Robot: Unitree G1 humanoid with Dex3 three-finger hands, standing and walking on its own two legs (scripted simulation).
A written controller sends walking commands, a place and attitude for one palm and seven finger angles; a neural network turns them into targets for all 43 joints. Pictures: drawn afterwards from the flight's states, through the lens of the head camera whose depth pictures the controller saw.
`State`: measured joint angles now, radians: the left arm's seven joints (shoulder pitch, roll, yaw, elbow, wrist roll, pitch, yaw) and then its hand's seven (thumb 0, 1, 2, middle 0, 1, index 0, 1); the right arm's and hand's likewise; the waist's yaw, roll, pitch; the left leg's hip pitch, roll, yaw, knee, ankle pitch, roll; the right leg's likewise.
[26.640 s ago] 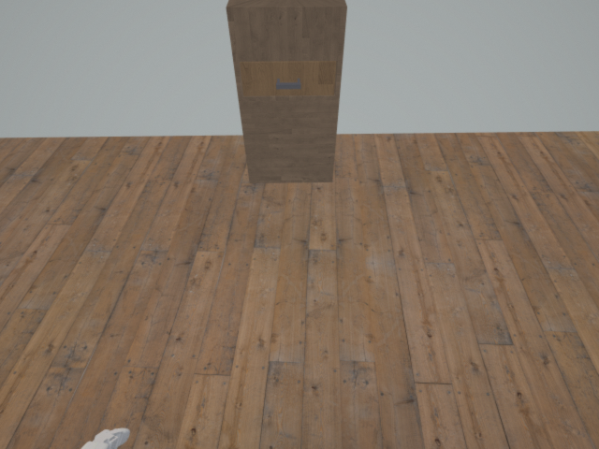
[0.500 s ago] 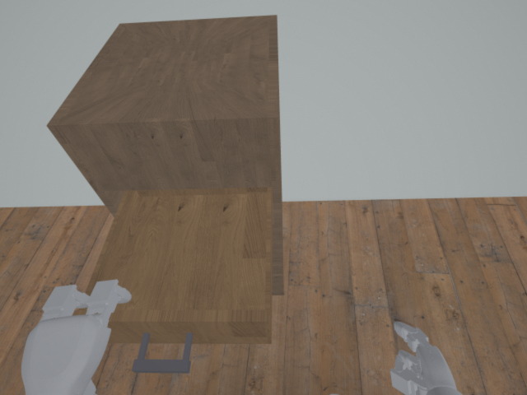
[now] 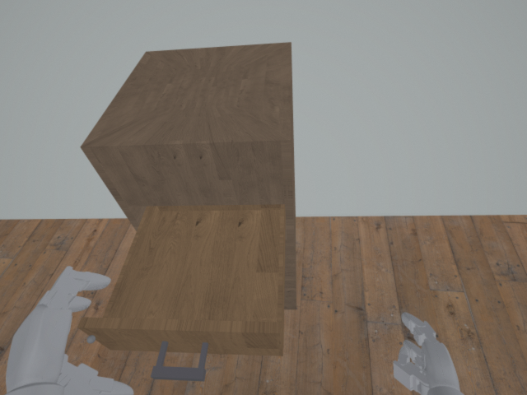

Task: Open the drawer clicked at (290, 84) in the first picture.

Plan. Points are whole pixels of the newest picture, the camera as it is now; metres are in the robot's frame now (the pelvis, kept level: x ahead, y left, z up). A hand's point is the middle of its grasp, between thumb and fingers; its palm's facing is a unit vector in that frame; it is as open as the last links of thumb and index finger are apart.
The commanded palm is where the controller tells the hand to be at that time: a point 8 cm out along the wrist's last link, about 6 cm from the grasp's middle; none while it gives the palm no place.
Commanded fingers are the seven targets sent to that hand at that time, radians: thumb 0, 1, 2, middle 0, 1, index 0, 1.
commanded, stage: draw the hand back to the body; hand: left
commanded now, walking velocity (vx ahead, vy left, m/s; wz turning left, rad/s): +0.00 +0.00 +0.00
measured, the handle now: (181, 361) +0.21 +0.21 -0.19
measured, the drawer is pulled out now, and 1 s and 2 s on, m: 0.30 0.30 0.30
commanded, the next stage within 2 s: step back with the hand held close in 0.90 s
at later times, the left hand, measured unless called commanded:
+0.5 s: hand (65, 297) +0.19 +0.24 +0.16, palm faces +0.40 -0.82 -0.42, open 10.4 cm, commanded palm +0.14 +0.28 +0.19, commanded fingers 0.00 0.58 0.76 -0.22 -0.50 -0.22 -0.50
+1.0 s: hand (47, 291) +0.18 +0.24 +0.18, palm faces +0.42 -0.81 -0.41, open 7.5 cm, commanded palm +0.13 +0.28 +0.20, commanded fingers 0.00 0.90 0.90 -0.20 -0.30 -0.20 -0.30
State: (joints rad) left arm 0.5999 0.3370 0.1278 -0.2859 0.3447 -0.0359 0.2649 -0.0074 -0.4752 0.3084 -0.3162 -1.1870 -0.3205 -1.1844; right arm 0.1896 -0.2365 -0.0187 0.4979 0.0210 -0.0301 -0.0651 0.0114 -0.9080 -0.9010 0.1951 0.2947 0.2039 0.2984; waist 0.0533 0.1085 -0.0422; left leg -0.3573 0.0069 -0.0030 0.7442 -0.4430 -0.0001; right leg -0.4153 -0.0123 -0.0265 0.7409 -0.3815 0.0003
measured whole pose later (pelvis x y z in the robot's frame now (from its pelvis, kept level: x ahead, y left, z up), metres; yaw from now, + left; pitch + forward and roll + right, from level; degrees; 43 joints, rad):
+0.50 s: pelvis +0.01 +0.00 +0.03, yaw +1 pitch -2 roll +0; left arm 0.58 0.30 0.24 -0.47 -0.03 -0.08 0.14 0.00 0.25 0.62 -0.26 -0.72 -0.26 -0.71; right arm 0.19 -0.22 0.01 0.61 0.01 -0.17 -0.10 0.01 -0.91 -0.90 0.20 0.29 0.20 0.30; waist 0.06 0.07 0.01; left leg -0.11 0.00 -0.03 0.47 -0.32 0.00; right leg -0.16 -0.02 -0.05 0.47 -0.28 0.00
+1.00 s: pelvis +0.01 +0.00 +0.03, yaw +1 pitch -3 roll +0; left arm 0.56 0.32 0.28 -0.50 -0.04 -0.09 0.13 0.01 0.87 0.89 -0.22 -0.31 -0.22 -0.31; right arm 0.19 -0.21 0.01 0.62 0.01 -0.15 -0.09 0.01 -0.91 -0.90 0.20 0.30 0.21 0.30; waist 0.06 0.07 0.02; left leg -0.07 0.01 -0.02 0.42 -0.29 -0.01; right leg -0.12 -0.01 -0.05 0.42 -0.24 0.00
